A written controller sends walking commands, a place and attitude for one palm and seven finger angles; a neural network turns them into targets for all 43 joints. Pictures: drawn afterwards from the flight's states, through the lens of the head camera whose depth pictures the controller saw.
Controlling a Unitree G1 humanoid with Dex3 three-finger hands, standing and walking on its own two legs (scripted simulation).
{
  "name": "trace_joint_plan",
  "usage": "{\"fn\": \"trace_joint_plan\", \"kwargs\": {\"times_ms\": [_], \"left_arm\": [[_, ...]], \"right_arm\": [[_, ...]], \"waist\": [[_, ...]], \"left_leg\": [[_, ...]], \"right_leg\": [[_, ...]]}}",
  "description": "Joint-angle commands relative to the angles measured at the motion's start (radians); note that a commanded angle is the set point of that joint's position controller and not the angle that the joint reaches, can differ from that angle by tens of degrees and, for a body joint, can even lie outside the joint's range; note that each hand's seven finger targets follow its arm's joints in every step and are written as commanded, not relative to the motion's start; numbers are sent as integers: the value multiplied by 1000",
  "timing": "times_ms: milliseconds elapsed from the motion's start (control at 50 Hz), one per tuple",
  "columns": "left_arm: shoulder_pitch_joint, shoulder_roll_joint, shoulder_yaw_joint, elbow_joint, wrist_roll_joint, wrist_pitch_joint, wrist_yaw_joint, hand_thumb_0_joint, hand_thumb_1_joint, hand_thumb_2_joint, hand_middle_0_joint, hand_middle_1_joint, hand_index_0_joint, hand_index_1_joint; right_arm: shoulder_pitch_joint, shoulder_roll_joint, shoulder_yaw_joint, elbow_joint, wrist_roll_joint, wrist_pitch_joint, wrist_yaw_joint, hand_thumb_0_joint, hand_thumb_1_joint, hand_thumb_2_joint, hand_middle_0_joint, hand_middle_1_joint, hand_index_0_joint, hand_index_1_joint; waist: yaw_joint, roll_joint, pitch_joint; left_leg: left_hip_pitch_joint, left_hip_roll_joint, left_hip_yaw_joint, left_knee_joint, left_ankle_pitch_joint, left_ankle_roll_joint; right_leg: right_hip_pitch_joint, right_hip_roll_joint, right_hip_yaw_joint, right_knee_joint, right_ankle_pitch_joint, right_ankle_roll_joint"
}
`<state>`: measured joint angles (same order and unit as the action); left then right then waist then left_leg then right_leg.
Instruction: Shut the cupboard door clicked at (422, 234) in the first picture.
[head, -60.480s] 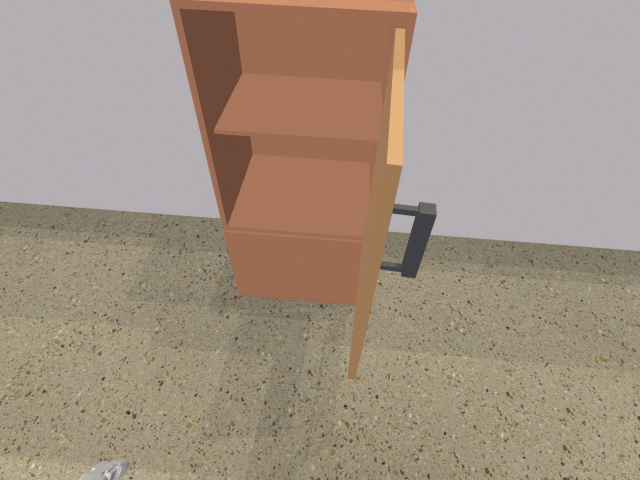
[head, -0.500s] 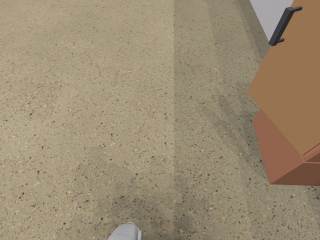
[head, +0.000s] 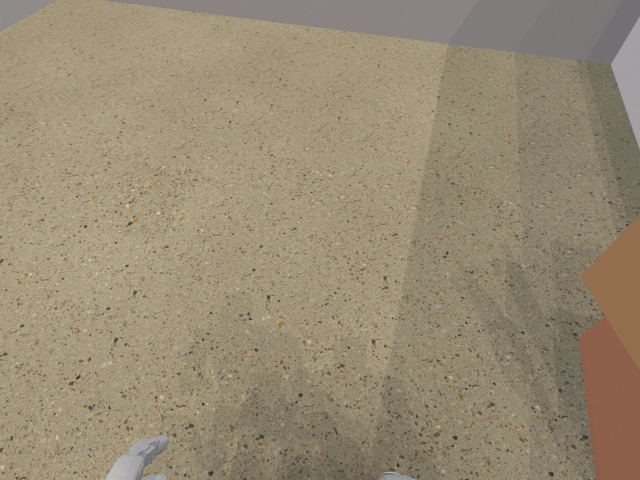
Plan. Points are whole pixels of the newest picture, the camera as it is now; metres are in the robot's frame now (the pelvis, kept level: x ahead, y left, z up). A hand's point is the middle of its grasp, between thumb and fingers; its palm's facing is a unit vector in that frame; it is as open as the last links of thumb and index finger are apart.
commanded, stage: walk to a spot facing it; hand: left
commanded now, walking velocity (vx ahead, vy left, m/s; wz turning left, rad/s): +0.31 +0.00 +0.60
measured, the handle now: out of the picture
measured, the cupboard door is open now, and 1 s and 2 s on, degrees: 23 23 23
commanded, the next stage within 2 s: turn to face it in 0.64 s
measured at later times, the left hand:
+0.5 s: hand out of the picture +0.05 +0.20 -0.19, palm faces +0.40 -0.90 -0.17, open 7.3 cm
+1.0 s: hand (140, 342) +0.35 +0.32 -0.16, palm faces +0.42 -0.90 -0.16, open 7.3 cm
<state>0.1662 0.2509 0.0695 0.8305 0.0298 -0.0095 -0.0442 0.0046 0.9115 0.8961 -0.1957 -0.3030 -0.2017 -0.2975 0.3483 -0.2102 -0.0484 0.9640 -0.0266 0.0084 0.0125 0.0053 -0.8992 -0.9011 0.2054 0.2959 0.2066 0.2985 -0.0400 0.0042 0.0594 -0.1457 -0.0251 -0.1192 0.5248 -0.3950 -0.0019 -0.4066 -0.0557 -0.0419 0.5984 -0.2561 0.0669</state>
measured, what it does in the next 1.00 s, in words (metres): walks ahead, turning left: left foot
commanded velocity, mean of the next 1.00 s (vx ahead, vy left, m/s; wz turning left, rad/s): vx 0.19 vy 0.00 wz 0.23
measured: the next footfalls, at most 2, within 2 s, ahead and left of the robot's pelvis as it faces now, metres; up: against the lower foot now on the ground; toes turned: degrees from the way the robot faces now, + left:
left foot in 0.48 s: +0.29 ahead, +0.15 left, +0.00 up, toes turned +26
right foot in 1.06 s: +0.46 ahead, +0.06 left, +0.00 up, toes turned +20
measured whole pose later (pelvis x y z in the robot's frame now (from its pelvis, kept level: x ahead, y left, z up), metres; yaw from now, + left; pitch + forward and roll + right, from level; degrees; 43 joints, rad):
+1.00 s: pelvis +0.34 +0.12 +0.01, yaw +26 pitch +0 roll -1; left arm 0.16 0.18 0.04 0.94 0.02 0.02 0.00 0.00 0.91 0.90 -0.19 -0.30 -0.20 -0.30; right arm 0.35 -0.13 -0.01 1.03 -0.02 -0.03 -0.04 0.00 -0.90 -0.90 0.20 0.30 0.20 0.30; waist -0.04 -0.03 0.06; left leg -0.05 -0.10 0.02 0.37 -0.31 0.12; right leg -0.43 -0.01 -0.04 0.73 -0.19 0.01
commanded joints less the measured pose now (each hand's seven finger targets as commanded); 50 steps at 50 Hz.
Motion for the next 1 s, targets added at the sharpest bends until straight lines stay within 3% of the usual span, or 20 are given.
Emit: {"fn": "trace_joint_plan", "kwargs": {"times_ms": [0,20,40,80,140,200,340,380,420,440,460,480,500,560,600,700,760,840,920,980], "left_arm": [[323,274,76,18,2,-36,48,0,900,900,-200,-300,-200,-300],[231,227,66,1,-1,-33,52,0,900,900,-200,-300,-200,-300],[167,176,55,-14,2,-42,56,0,900,900,-200,-300,-200,-300],[108,91,29,-9,-2,-54,56,0,900,900,-200,-300,-200,-300],[158,67,22,24,-2,-74,56,0,900,900,-200,-300,-200,-300],[223,62,18,66,0,-79,60,0,900,900,-200,-300,-200,-300],[257,104,26,97,0,-75,63,0,900,900,-200,-300,-200,-300],[234,140,37,90,-1,-71,61,0,900,900,-200,-300,-200,-300],[200,156,40,77,-11,-64,53,0,900,900,-200,-300,-200,-300],[198,112,38,43,-19,-57,37,0,900,900,-200,-300,-200,-300],[130,85,21,-22,-20,-49,32,0,900,900,-200,-300,-200,-300],[50,111,23,-51,-19,-39,40,0,900,900,-200,-300,-200,-300],[23,99,27,-63,-15,-39,43,0,900,900,-200,-300,-200,-300],[151,57,34,27,6,-7,37,0,900,900,-200,-300,-200,-300],[183,58,36,42,7,0,33,0,900,900,-200,-300,-200,-300],[71,62,33,1,5,8,34,0,900,900,-200,-300,-200,-300],[40,32,13,9,-1,9,40,0,900,900,-200,-300,-200,-300],[20,-1,-18,42,-9,5,54,0,900,900,-200,-300,-200,-300],[-23,-3,-23,46,-11,9,56,0,900,900,-200,-300,-200,-300],[11,4,-9,43,-12,16,53,0,900,900,-200,-300,-200,-300]], "right_arm": [[-97,-102,-38,-139,16,-42,-7,0,-900,-900,200,300,200,300],[-95,-104,-43,-133,1,-36,-1,0,-900,-900,200,300,200,300],[-91,-94,-42,-114,-3,-40,0,0,-900,-900,200,300,200,300],[-101,-83,-40,-79,-4,-28,14,0,-900,-900,200,300,200,300],[-113,-40,-29,-75,4,-16,27,0,-900,-900,200,300,200,300],[-177,-16,-21,-95,2,-8,37,0,-900,-900,200,300,200,300],[-327,-28,-1,-162,-1,-19,52,0,-900,-900,200,300,200,300],[-258,-54,-9,-150,-2,-26,43,0,-900,-900,200,300,200,300],[-29,-143,-38,-101,-12,-30,33,0,-900,-900,200,300,200,300],[100,-278,-72,-76,-21,-34,22,0,-900,-900,200,300,200,300],[154,-359,-87,-71,-4,-36,5,0,-900,-900,200,300,200,300],[114,-355,-85,-64,8,-27,-8,0,-900,-900,200,300,200,300],[38,-307,-70,-100,6,-31,-9,0,-900,-900,200,300,200,300],[-163,-192,-28,-149,1,-52,-18,0,-900,-900,200,300,200,300],[-154,-178,-22,-135,5,-61,-22,0,-900,-900,200,300,200,300],[-74,-163,-29,-94,13,-60,-24,0,-900,-900,200,300,200,300],[-13,-114,-15,-55,14,-63,-36,0,-900,-900,200,300,200,300],[54,-63,5,9,13,-72,-53,0,-900,-900,200,300,200,300],[87,-69,4,44,3,-59,-62,0,-900,-900,200,300,200,300],[72,-83,-3,50,4,-42,-73,0,-900,-900,200,300,200,300]], "waist": [[162,-356,-149],[112,-223,-61],[80,-234,-39],[36,-155,-12],[29,-149,-35],[46,-145,-17],[62,-121,0],[23,-138,-49],[-102,-58,-170],[-151,189,-281],[-162,275,-331],[-138,100,-248],[-95,-10,-139],[25,94,-31],[44,121,-69],[26,62,-65],[22,52,-78],[20,113,-83],[-2,118,-30],[19,89,-18]], "left_leg": [[-583,-25,48,670,-241,41],[-614,22,24,755,-158,44],[-604,65,21,803,-41,38],[-535,111,53,790,84,13],[-534,103,110,688,133,-7],[-566,98,159,575,149,-8],[-477,74,244,222,141,38],[-324,22,284,174,97,70],[77,-14,260,40,178,103],[336,234,-121,-12,240,206],[430,427,-485,-153,361,312],[344,458,-493,-205,295,325],[151,436,-415,-243,153,276],[-159,256,-186,-291,106,127],[-128,210,-138,-287,208,131],[-29,203,-180,-314,247,140],[68,202,-128,-273,531,136],[143,186,-7,-194,955,85],[159,240,32,-140,1052,104],[150,275,48,-60,1076,115]], "right_leg": [[524,-457,620,-447,-473,-151],[424,-446,549,-464,-539,-166],[338,-412,520,-455,-492,-159],[251,-329,206,-412,-155,-131],[329,-285,-18,-349,309,-132],[407,-276,-107,-334,514,-129],[501,-321,-194,-264,668,-138],[482,-336,-216,-141,826,-134],[282,-287,-274,222,675,-91],[-23,-146,-265,555,45,-32],[-272,-29,-120,784,-359,-7],[-328,-64,6,837,-305,-20],[-310,-98,5,816,-230,-26],[-163,-122,56,668,-48,-12],[-147,-98,49,613,9,0],[-251,-72,62,499,100,24],[-253,-53,53,414,129,22],[-154,-3,28,263,148,-12],[-71,32,6,131,68,-55],[16,55,-1,51,29,-80]]}}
